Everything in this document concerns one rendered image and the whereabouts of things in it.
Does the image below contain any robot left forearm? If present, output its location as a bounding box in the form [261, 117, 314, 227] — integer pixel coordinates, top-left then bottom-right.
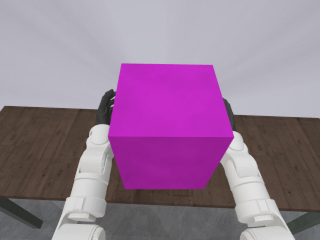
[51, 124, 114, 240]

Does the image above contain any table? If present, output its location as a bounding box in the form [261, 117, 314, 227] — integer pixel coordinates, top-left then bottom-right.
[0, 106, 320, 235]

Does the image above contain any carton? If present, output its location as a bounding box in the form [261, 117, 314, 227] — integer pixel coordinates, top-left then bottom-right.
[108, 63, 234, 189]

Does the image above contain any robot right upper arm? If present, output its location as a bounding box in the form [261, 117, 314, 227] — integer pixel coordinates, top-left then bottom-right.
[240, 226, 294, 240]

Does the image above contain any robot right forearm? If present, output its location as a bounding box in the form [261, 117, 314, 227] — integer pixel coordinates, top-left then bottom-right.
[220, 131, 295, 240]

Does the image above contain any robot left upper arm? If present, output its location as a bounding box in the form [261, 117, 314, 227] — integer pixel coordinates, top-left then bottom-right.
[53, 223, 106, 240]

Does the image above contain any robot right hand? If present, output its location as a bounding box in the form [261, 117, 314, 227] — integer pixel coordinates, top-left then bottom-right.
[223, 98, 236, 132]

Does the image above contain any robot left hand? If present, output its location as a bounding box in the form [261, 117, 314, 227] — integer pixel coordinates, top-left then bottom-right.
[95, 89, 116, 126]

